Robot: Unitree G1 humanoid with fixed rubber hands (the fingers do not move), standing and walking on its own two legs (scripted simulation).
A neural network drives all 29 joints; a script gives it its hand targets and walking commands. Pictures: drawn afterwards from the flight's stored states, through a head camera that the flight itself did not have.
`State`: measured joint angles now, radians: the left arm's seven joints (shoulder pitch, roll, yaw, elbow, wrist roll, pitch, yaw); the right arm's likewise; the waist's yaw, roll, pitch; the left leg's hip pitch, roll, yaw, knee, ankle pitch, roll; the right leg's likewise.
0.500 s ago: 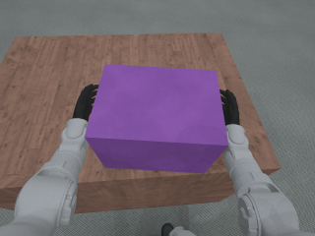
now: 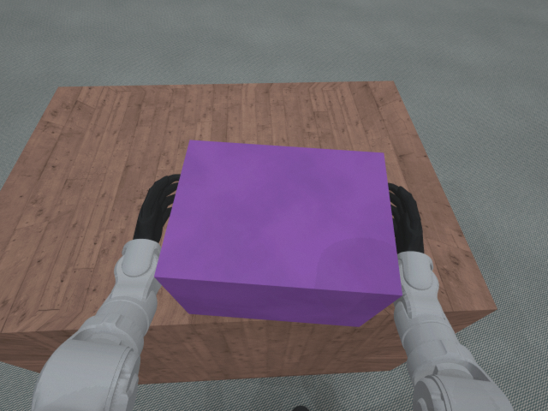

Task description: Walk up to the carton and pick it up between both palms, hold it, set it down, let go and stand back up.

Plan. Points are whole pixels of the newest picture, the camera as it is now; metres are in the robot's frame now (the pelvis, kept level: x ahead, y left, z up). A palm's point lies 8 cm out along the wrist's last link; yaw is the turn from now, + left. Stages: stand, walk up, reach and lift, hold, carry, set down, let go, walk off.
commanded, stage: reach and lift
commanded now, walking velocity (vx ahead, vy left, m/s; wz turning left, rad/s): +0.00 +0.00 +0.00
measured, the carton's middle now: (279, 239) +0.38 -0.06 -0.01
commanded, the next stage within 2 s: none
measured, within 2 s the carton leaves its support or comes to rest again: neither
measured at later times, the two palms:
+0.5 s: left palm (142, 212) +0.40 +0.13 +0.08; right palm (425, 208) +0.34 -0.25 +0.10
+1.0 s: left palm (120, 199) +0.38 +0.14 +0.14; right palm (437, 192) +0.34 -0.25 +0.14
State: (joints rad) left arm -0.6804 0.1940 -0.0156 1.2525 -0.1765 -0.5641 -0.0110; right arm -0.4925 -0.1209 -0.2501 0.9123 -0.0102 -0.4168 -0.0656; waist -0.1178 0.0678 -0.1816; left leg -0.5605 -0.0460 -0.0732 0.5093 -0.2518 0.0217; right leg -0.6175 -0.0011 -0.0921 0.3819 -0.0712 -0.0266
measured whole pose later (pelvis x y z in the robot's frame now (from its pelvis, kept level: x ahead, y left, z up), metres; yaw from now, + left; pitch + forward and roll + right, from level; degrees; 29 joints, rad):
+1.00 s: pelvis +0.03 +0.00 +0.02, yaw -2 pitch -1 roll -1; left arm -0.35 0.07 0.14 0.24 0.07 0.32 0.00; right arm -0.37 -0.21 -0.13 0.39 0.13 0.18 -0.04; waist -0.09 0.00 -0.06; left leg -0.04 -0.03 -0.04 0.30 -0.24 0.04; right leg -0.14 0.03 -0.04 0.23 -0.08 -0.01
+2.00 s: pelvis +0.01 +0.01 +0.01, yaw -2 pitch -4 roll -1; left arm -0.42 0.08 0.21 0.10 0.09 0.58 -0.02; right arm -0.50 -0.20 -0.15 0.37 0.14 0.36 -0.02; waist -0.06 -0.02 -0.04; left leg -0.03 -0.04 -0.03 0.33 -0.24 0.04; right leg -0.12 0.02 -0.03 0.26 -0.08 -0.01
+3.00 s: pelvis +0.00 +0.00 +0.01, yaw -1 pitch -4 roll -1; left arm -0.49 0.10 0.27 0.08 0.09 0.67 -0.06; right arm -0.59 -0.19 -0.14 0.37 0.16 0.46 -0.06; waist -0.05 -0.01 -0.05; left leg -0.05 -0.03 -0.05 0.34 -0.22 0.03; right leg -0.14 0.02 -0.05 0.27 -0.07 -0.02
